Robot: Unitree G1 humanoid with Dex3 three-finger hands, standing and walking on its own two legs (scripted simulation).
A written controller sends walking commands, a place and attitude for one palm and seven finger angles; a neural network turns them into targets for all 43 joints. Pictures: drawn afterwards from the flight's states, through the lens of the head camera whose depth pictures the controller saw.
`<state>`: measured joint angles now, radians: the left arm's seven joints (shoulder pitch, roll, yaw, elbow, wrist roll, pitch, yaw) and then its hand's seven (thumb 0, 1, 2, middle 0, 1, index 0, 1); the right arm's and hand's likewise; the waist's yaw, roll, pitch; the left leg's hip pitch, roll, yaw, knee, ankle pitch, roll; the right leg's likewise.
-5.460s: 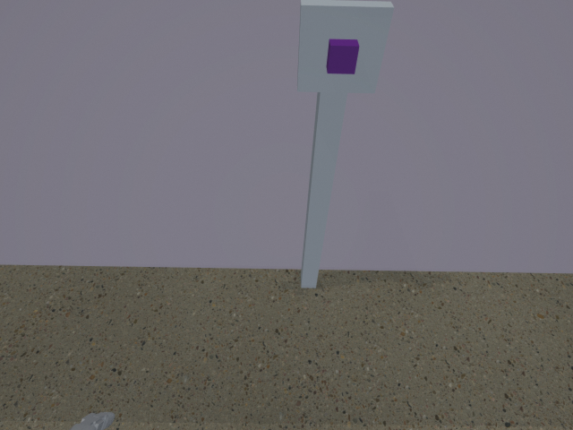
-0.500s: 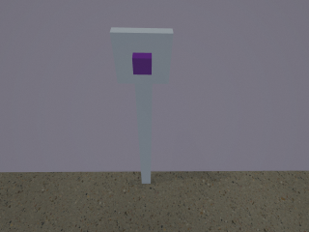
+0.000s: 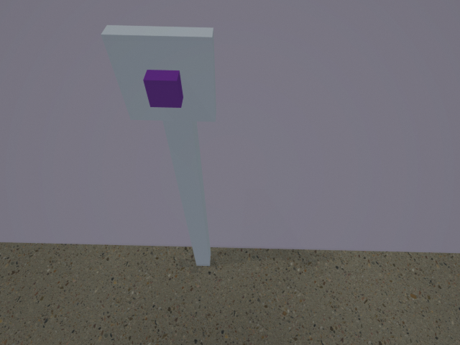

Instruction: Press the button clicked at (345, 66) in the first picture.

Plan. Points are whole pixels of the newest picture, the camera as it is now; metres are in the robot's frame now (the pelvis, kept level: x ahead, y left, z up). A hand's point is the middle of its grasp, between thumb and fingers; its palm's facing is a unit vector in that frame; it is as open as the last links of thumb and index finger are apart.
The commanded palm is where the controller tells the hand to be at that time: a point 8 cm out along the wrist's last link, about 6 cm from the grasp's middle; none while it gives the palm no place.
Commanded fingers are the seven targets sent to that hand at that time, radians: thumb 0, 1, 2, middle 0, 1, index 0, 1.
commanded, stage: shuffle to correct the standing spot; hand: left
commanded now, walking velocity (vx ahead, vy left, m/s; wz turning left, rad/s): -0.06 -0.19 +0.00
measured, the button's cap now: (164, 87) +0.47 +0.14 +0.20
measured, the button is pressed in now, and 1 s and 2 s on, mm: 0 0 0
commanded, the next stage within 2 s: come to a stop and stand still in 0.18 s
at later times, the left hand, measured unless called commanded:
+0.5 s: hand out of the picture +0.06 +0.08 -0.17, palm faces +0.02 -0.98 -0.21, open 7.3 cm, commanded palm none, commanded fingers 0.00 0.90 0.90 -0.20 -0.30 -0.20 -0.30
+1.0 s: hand out of the picture -0.01 +0.10 -0.17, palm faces +0.09 -0.97 -0.20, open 7.4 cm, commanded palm none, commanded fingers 0.00 0.90 0.90 -0.20 -0.30 -0.20 -0.30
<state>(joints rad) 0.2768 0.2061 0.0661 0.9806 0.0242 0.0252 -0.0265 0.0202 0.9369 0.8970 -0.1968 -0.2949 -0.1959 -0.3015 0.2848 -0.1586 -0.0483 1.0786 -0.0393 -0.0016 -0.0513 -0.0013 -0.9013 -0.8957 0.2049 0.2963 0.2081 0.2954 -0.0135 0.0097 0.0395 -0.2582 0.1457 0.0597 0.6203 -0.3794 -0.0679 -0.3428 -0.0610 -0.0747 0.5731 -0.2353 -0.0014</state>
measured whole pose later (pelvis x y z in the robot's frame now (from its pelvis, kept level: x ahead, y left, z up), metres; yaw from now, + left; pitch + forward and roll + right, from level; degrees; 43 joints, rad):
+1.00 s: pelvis -0.02 -0.09 +0.01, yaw +1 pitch +0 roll +1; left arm 0.29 0.19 0.04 1.03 0.02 0.04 0.02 0.00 0.91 0.90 -0.20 -0.29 -0.20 -0.30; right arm 0.21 -0.15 -0.03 0.98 -0.02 0.02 -0.03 0.00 -0.92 -0.90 0.20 0.30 0.20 0.29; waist 0.04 -0.05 0.02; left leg -0.27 -0.04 0.06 0.50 -0.24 0.05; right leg -0.37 -0.06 -0.02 0.82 -0.44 0.00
